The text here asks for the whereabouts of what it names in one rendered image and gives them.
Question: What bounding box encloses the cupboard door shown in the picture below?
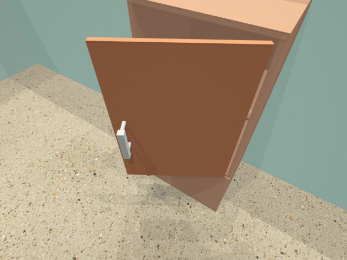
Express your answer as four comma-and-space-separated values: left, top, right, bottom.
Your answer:
85, 37, 274, 177

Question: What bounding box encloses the handle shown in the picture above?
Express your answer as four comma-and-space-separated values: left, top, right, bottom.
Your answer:
117, 121, 131, 159

